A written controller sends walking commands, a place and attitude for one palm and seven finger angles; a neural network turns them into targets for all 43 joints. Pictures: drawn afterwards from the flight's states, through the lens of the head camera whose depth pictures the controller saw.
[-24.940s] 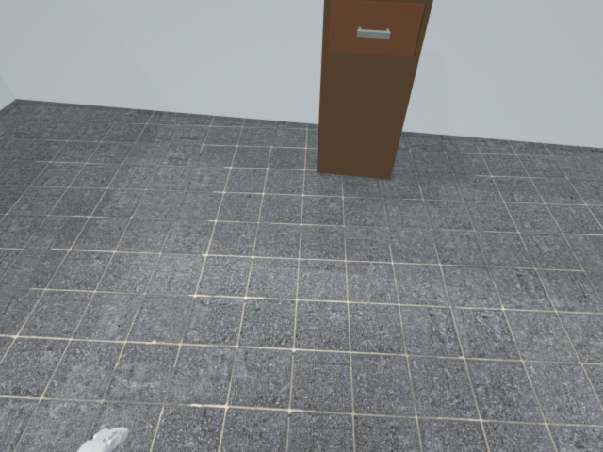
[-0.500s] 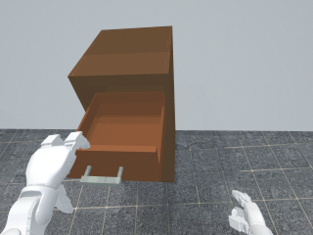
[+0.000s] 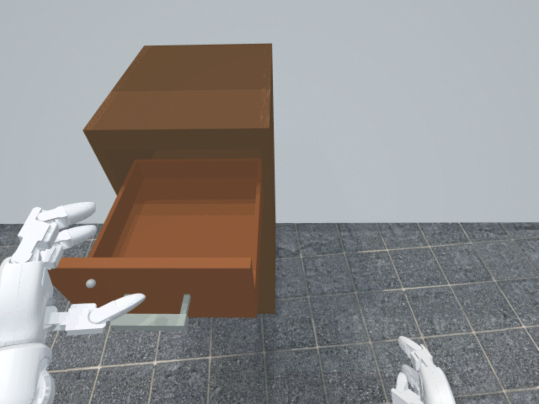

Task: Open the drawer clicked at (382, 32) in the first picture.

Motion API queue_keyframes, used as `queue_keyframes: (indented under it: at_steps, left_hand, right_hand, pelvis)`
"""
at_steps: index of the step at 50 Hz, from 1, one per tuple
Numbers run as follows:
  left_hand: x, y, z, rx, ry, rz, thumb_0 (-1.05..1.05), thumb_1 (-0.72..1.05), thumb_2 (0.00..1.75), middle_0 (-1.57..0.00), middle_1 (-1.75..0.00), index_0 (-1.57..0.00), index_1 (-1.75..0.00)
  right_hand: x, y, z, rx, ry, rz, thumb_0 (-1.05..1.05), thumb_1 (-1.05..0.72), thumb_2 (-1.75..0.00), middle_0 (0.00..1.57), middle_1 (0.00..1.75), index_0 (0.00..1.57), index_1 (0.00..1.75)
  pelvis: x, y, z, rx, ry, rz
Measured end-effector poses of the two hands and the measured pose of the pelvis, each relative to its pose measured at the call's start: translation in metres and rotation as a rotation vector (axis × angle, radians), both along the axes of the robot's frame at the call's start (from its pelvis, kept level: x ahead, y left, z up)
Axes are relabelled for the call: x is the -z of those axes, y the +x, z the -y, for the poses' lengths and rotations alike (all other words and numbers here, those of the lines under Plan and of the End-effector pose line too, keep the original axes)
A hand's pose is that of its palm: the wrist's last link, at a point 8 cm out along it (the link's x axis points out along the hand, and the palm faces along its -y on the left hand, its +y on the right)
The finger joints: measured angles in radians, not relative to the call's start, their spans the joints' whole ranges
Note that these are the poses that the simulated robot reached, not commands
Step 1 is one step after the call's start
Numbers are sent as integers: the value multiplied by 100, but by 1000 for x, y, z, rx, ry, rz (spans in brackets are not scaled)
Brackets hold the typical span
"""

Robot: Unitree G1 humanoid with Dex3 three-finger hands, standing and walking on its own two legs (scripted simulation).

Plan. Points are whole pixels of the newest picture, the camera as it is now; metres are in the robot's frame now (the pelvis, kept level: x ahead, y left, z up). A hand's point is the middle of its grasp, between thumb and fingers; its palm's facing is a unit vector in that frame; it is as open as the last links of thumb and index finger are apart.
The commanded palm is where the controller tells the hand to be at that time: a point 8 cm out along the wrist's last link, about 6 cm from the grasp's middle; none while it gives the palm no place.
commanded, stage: draw the hand back to the body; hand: left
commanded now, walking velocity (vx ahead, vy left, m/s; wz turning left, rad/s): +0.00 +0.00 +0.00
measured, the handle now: (153, 311) +0.26 +0.24 -0.05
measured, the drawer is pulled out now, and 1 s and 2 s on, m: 0.30 0.30 0.30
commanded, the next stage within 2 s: step back with the hand held close in 0.58 s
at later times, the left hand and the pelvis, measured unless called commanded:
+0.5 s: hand (71, 296) +0.18 +0.24 +0.15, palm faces +0.42 -0.82 -0.39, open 7.9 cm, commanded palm +0.13 +0.28 +0.17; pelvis +0.00 +0.00 +0.00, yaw +0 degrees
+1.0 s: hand (68, 312) +0.17 +0.25 +0.13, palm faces +0.29 -0.83 -0.48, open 7.4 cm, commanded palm +0.10 +0.30 +0.17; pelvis -0.03 +0.02 -0.01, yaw +1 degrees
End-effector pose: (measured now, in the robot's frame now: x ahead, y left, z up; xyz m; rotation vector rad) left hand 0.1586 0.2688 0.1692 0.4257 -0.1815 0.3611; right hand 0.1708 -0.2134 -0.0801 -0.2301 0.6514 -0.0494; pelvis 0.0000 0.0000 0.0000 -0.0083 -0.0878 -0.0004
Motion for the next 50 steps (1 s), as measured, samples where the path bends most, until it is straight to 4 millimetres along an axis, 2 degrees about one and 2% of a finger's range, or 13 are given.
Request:
queue_keyframes:
  at_steps: [8,18,26,35,40,45,50]
  left_hand:
    - [-1,-7,-2,-12,25,-35,0,21,60,-26,-74,-26,-74]
    - [-7,-16,-12,-66,38,-17,0,56,75,-23,-52,-23,-51]
    - [-1,-20,-10,-68,13,-30,1,79,85,-21,-37,-22,-36]
    - [-3,-22,-11,-67,21,-24,1,87,89,-21,-31,-21,-31]
    - [-4,-18,-16,-49,70,-38,1,88,89,-21,-30,-21,-30]
    - [8,-15,-17,0,72,-83,1,89,90,-21,-30,-21,-30]
    - [14,-23,-23,47,83,-108,1,89,90,-21,-30,-21,-30]
  right_hand:
    - [1,6,7,24,-6,3,2,-90,-90,20,30,20,30]
    - [-5,20,-3,9,19,48,2,-91,-90,20,30,20,30]
    - [-5,18,-8,-11,22,50,2,-90,-90,20,30,20,30]
    - [-2,8,-5,1,17,32,2,-90,-90,20,30,20,30]
    - [-2,2,2,20,-11,-7,2,-90,-90,20,30,20,30]
    - [-2,-11,13,72,-69,-57,2,-90,-90,20,30,20,30]
    - [-6,-28,14,132,-88,-64,2,-91,-90,20,30,20,30]
  pelvis:
    - [0,5,0,-1,-1,-12]
    - [0,3,0,-4,-1,-9]
    - [0,-1,0,-8,0,-4]
    - [0,-4,1,-7,-1,0]
    - [1,-9,-2,-15,-15,-61]
    - [4,-17,-12,-17,-16,-107]
    - [8,-26,-19,-15,-4,-116]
